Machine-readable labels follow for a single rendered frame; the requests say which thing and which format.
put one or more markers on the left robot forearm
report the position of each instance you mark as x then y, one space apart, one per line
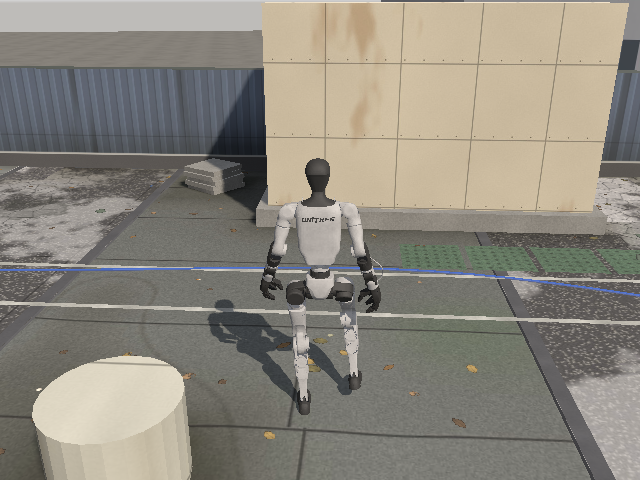
271 266

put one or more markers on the robot right hand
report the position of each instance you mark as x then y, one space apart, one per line
375 298

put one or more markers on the robot left hand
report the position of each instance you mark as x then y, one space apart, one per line
271 285

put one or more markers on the left robot upper arm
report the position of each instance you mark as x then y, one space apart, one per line
286 213

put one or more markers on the humanoid robot head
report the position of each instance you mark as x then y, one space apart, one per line
318 172

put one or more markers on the right robot forearm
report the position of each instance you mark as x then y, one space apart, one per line
367 270

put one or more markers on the right robot shin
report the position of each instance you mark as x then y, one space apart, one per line
352 344

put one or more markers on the right robot upper arm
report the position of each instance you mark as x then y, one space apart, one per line
350 211

